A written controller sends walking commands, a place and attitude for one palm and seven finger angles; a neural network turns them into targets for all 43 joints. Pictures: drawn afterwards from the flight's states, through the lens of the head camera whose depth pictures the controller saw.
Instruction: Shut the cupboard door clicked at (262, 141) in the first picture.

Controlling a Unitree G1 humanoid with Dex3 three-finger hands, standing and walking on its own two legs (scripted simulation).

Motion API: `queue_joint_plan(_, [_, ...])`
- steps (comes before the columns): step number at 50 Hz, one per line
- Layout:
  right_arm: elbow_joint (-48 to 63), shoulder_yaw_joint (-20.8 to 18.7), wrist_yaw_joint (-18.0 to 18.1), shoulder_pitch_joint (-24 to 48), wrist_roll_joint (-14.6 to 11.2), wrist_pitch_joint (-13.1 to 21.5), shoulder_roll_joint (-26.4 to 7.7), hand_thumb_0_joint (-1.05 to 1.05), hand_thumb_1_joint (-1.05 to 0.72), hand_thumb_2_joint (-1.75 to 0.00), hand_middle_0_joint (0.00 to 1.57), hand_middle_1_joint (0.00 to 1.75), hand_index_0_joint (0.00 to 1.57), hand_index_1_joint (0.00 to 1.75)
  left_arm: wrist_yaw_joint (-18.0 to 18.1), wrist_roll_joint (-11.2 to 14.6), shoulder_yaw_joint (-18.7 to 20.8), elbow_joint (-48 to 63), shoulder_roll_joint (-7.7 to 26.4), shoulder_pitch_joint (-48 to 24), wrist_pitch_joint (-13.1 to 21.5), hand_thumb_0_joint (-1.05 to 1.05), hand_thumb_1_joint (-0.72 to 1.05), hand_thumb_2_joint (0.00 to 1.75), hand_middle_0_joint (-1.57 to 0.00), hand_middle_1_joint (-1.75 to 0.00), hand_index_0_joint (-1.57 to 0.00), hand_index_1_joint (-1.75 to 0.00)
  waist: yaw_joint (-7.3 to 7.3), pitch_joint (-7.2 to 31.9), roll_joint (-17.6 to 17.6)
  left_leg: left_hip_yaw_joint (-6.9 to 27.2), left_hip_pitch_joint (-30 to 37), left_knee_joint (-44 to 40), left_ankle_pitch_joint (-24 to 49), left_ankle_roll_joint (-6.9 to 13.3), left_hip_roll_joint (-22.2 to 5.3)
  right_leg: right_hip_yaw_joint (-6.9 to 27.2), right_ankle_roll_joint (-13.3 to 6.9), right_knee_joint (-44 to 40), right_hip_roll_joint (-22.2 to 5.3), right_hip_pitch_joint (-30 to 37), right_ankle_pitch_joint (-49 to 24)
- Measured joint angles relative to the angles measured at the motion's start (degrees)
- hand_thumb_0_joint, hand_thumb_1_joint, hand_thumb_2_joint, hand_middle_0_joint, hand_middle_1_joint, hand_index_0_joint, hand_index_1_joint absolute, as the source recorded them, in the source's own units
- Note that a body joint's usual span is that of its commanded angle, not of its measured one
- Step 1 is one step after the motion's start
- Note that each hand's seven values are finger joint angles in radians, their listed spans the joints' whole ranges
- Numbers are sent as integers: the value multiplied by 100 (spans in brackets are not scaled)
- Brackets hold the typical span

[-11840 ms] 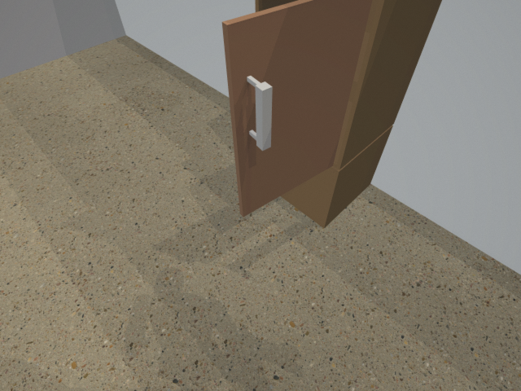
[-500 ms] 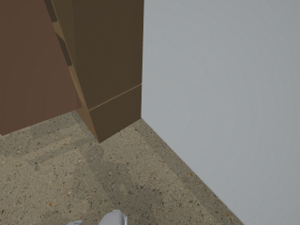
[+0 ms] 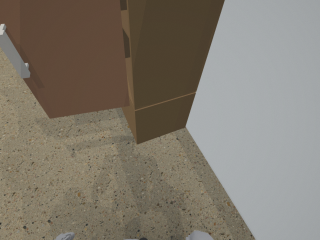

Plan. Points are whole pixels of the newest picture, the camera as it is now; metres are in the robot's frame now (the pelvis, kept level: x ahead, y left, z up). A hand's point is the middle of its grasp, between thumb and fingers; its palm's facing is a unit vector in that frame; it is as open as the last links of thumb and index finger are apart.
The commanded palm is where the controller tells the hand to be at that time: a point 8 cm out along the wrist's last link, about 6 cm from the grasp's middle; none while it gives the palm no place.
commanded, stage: turn to face it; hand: left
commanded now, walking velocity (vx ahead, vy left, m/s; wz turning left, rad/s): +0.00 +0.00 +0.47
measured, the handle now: (14, 52) +0.63 +0.52 +0.05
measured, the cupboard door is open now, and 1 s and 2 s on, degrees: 81 81 81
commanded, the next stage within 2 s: take the last steps up to it in 0.36 s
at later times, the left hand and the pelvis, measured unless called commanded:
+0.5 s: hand out of the picture +0.01 +0.13 -0.16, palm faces +0.26 -0.93 -0.26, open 7.3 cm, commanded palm none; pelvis +0.01 -0.07 +0.00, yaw +14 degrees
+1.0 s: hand out of the picture +0.04 +0.20 -0.17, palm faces +0.34 -0.92 -0.19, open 7.4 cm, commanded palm none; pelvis +0.06 +0.01 +0.00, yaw +18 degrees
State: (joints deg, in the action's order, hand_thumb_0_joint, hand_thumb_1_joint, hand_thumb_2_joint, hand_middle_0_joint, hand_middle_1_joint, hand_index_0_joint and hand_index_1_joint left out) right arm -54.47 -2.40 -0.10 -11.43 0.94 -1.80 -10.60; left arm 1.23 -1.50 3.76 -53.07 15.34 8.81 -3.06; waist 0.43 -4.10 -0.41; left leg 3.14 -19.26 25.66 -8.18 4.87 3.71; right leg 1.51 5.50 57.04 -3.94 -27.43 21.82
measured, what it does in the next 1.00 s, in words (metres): steps on the spot, turning left: right foot, then left foot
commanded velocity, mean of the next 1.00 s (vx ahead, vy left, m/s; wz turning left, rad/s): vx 0.17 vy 0.05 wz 0.19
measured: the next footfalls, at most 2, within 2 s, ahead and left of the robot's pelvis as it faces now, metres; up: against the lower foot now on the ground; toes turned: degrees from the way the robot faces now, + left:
right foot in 0.22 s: +0.03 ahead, -0.16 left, +0.00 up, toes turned +7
left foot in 0.68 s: +0.00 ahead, +0.07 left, +0.00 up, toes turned +21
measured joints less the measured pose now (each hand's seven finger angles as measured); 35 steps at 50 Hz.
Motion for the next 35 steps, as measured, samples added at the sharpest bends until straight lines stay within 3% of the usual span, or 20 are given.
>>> queue_joint_plan(6, [-103,-83,13,-176,35,-87,-51,1,-90,-90,20,30,21,30,27,44,-86,100,-160,-242,12,0,91,90,-19,-30,-20,-30,154,-47,112,335,-84,87,17,-157,112,-33,-121,-902,265,412,267])
queue_joint_plan(10, [-146,-154,22,-234,9,-165,-143,1,-90,-90,20,30,21,30,36,74,-149,210,-280,-253,119,0,90,90,-20,-30,-20,-30,173,-11,168,521,-239,321,-54,-331,228,-83,-272,-2320,406,1099,-199])
queue_joint_plan(12, [-189,-206,16,-190,-28,-200,-206,1,-91,-90,20,30,20,30,59,30,-158,219,-353,-189,197,0,90,90,-20,-30,-20,-30,127,-21,208,462,-468,928,-771,-461,233,-125,-559,-2614,417,1241,-496])
queue_joint_plan(14, [-199,-261,-8,-150,-7,-234,-292,1,-91,-90,20,30,20,30,69,15,-211,186,-457,-102,198,0,90,90,-20,-30,-20,-30,163,-49,275,272,-793,2062,-1487,-564,208,-280,-677,-2609,364,1351,-411])
queue_joint_plan(17, [-209,-291,-44,-68,12,-265,-373,1,-91,-90,20,30,20,30,72,33,-240,118,-558,68,230,0,90,90,-20,-30,-20,-30,157,-62,243,-32,-1061,3354,-1530,-719,23,-435,-707,-2836,249,1578,-428])
queue_joint_plan(19, [-204,-282,-47,-5,3,-263,-387,1,-91,-90,20,30,20,30,63,37,-254,63,-587,167,273,0,90,90,-20,-30,-20,-30,141,-75,172,-131,-1050,3638,-1484,-802,-123,-531,-719,-2950,172,1683,-464])
queue_joint_plan(24, [-250,-211,-16,227,-26,-258,-382,1,-91,-90,20,30,20,30,66,3,-237,-58,-562,420,362,0,91,90,-20,-30,-20,-30,-28,-91,4,-264,-590,2912,-1692,-896,-358,-751,-712,-2991,-5,1809,-422])
queue_joint_plan(29, [-255,-110,-29,539,-33,-185,-341,1,-91,-90,19,30,20,30,6,-39,-207,-289,-443,740,410,0,91,90,-20,-30,-20,-30,-273,-53,-81,-468,-31,1888,-1774,-818,-347,-932,-622,-2867,-121,1847,-294])
queue_joint_plan(33, [-170,-24,-65,690,-23,-27,-241,1,-91,-90,19,30,20,30,-52,-46,-131,-545,-284,1044,393,0,91,90,-20,-30,-20,-30,-417,41,-220,-750,497,847,-1452,-688,-251,-1046,-468,-2651,-247,1829,-121])
queue_joint_plan(35, [-83,8,-60,702,5,137,-202,1,-91,-90,19,30,20,30,-93,-6,-97,-670,-209,1169,323,0,91,90,-20,-30,-20,-30,-416,90,-258,-782,671,387,-853,-408,-201,-1003,-402,-2042,-301,1598,198])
